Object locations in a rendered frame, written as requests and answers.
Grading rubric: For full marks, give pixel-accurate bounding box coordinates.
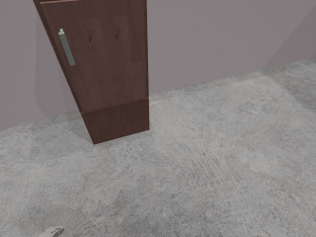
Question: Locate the left robot hand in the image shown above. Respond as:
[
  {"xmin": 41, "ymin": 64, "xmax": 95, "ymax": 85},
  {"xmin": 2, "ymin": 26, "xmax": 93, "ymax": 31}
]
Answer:
[{"xmin": 39, "ymin": 226, "xmax": 64, "ymax": 237}]

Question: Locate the cupboard door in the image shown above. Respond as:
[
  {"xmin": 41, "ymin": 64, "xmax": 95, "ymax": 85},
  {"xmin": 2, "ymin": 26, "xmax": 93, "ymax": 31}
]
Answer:
[{"xmin": 39, "ymin": 0, "xmax": 147, "ymax": 112}]

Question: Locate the handle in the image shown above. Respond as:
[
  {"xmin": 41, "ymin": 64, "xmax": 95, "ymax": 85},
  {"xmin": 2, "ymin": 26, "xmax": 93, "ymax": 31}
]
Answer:
[{"xmin": 58, "ymin": 29, "xmax": 75, "ymax": 66}]

